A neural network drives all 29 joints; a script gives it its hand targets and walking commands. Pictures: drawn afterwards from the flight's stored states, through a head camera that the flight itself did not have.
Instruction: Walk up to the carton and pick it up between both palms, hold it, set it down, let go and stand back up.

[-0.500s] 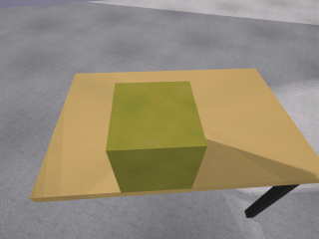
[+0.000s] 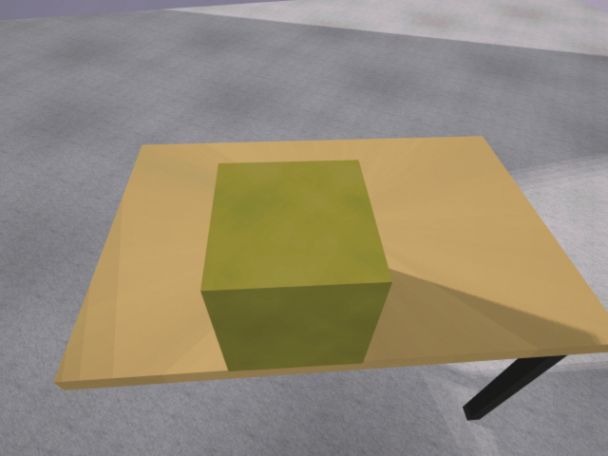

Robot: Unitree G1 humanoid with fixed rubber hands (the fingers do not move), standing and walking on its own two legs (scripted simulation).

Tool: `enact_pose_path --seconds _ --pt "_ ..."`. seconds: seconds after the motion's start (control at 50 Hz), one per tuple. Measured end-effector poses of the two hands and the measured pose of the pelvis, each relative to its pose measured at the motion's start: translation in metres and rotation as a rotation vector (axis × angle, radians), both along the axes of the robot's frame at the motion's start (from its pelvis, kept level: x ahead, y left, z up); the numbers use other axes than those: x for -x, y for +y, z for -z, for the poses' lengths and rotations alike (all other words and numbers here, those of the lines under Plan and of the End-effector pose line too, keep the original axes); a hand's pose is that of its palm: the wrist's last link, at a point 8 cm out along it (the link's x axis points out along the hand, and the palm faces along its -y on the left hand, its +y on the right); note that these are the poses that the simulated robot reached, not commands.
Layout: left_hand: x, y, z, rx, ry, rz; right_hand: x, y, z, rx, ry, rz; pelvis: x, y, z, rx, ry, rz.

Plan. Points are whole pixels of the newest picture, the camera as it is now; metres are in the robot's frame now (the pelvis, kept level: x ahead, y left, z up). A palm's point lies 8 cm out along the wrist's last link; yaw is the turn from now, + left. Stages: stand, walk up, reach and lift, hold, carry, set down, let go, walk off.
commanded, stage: stand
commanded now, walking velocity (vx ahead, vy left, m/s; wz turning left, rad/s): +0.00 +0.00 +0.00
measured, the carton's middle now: (292, 266) +0.42 +0.01 -0.03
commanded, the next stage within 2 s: walk up in 1.36 s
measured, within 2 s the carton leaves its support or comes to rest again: neither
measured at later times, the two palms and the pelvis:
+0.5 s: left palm out of the picture +0.02 +0.25 -0.13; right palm out of the picture +0.02 -0.24 -0.13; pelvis +0.00 +0.00 +0.00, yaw +1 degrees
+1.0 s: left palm out of the picture +0.02 +0.24 -0.13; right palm out of the picture +0.02 -0.24 -0.13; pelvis +0.01 +0.00 +0.00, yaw +1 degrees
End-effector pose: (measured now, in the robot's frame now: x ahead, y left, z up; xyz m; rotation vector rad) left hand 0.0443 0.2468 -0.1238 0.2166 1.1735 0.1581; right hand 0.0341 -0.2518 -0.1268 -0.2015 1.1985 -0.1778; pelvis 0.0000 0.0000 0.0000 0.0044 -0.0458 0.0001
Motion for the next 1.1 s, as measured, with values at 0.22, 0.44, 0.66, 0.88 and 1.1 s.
enact_pose_path --seconds 0.22,0.44,0.66,0.88,1.1 --pt "0.013 0.003 0.001 -0.005 0.036 -0.020 0.008 0.003 0.003 -0.005 0.028 0.006 0.000 0.001 -0.001 0.001 0.000 -0.003" --pt "0.024 0.003 0.003 -0.004 0.077 -0.038 0.015 0.006 0.005 -0.009 0.060 0.012 -0.002 0.003 -0.002 0.001 0.001 -0.008" --pt "0.027 -0.002 0.005 0.005 0.104 -0.044 0.016 0.008 0.006 -0.016 0.082 0.015 -0.003 0.002 -0.003 0.001 0.009 -0.010" --pt "0.024 -0.005 0.006 0.007 0.106 -0.048 0.015 0.010 0.008 -0.018 0.095 0.019 -0.006 0.001 -0.003 0.001 0.006 -0.011" --pt "0.027 -0.007 0.008 0.013 0.125 -0.055 0.018 0.011 0.008 -0.021 0.116 0.027 -0.009 0.000 -0.003 0.001 0.009 -0.010"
